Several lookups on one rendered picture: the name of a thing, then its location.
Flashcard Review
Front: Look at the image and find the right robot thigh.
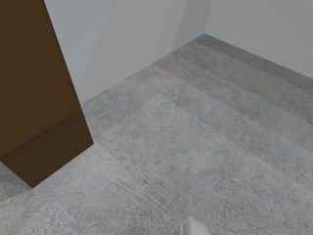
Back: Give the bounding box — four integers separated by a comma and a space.
178, 219, 211, 235

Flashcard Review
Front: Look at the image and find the cupboard door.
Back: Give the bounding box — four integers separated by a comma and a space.
0, 0, 79, 155

